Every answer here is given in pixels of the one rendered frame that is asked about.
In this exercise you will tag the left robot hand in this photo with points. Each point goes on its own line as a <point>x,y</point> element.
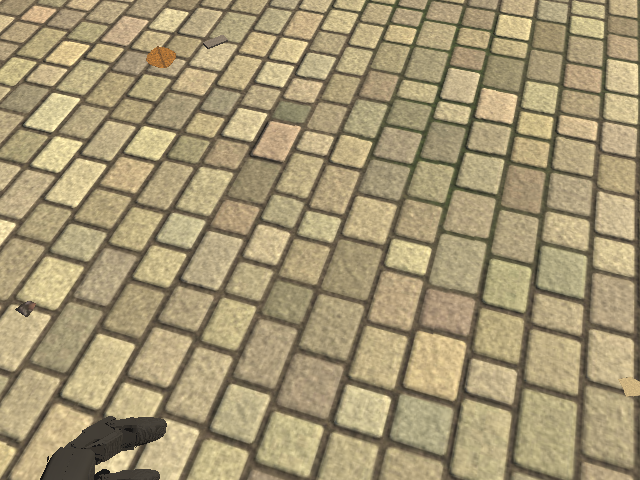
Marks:
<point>100,442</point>

